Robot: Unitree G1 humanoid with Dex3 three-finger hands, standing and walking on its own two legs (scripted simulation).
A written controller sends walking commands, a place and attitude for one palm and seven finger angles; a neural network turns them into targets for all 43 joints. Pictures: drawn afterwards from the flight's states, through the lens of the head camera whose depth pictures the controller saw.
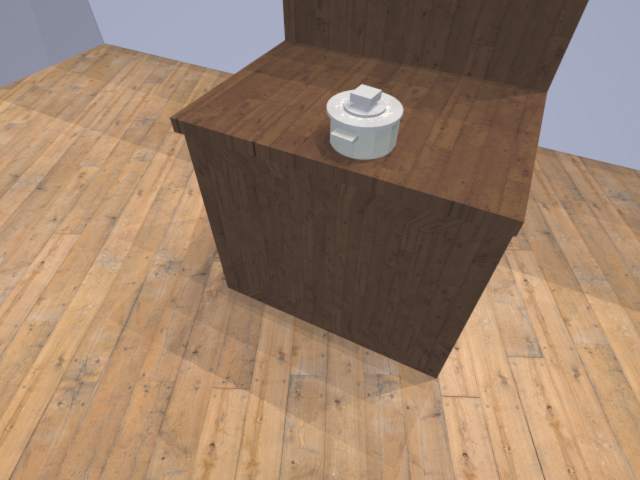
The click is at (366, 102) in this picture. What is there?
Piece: lid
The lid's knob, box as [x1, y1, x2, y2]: [350, 84, 381, 107]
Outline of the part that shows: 361,84 350,93 350,101 370,107 380,98 381,90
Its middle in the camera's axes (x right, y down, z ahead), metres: +0.09 -0.30 +0.81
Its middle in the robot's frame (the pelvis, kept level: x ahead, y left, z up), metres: +0.82 -0.05 +0.09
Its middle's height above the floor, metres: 0.87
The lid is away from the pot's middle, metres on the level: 0.00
